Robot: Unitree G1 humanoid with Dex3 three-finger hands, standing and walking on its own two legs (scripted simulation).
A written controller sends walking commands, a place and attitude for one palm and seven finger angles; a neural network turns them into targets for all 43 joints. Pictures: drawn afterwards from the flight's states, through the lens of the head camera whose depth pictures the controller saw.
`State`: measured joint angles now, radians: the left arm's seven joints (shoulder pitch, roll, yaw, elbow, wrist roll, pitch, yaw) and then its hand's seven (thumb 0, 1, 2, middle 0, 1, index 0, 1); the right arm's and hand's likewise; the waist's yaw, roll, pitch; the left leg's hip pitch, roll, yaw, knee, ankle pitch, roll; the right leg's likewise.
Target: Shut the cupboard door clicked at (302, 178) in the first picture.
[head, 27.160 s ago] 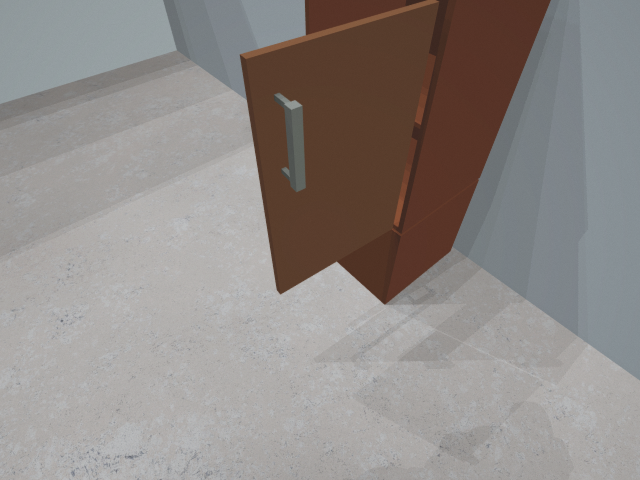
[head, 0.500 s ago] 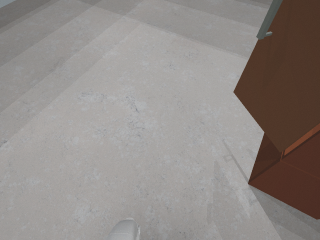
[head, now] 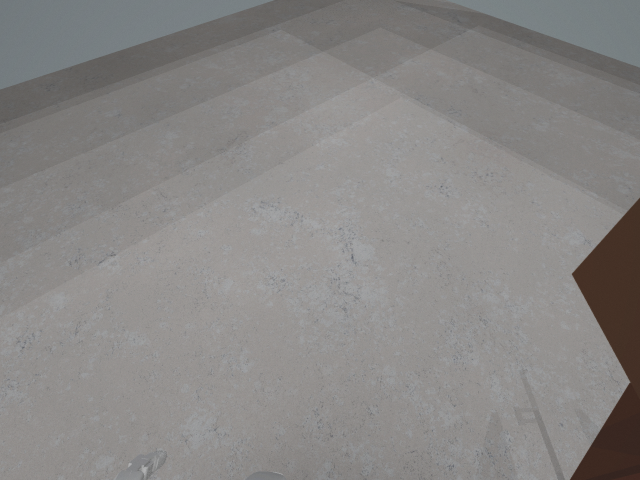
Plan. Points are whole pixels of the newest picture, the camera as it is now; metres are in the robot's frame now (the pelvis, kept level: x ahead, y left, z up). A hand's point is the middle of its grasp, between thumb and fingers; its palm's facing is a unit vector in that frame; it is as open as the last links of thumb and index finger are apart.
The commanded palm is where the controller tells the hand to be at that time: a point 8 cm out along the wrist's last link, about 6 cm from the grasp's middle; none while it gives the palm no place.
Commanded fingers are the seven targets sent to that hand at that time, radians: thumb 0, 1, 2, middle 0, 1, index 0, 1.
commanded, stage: walk to a spot facing it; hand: left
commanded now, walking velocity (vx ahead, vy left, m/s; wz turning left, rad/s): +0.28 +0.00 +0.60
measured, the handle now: out of the picture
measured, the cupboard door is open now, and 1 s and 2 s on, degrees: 51 51 51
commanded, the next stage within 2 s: turn to face it in 0.82 s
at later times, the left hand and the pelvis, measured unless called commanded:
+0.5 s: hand out of the picture +0.10 +0.27 -0.18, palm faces +0.34 -0.92 -0.20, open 7.4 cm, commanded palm none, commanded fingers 0.00 0.90 0.90 -0.20 -0.30 -0.20 -0.30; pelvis +0.15 +0.07 -0.01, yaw +18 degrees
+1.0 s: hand (154, 297) +0.42 +0.33 -0.14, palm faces +0.41 -0.89 -0.20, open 7.4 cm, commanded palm none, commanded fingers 0.00 0.90 0.90 -0.20 -0.30 -0.20 -0.30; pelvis +0.37 +0.11 +0.00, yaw +28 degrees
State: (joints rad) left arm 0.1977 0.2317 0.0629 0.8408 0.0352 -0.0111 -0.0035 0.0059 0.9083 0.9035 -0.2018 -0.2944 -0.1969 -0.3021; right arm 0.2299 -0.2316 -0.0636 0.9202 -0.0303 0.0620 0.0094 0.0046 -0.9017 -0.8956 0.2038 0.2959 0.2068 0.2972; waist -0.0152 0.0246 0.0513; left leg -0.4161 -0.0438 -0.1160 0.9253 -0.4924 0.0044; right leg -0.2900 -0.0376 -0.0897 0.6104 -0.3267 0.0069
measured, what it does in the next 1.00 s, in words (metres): walks ahead, turning left: left foot, then right foot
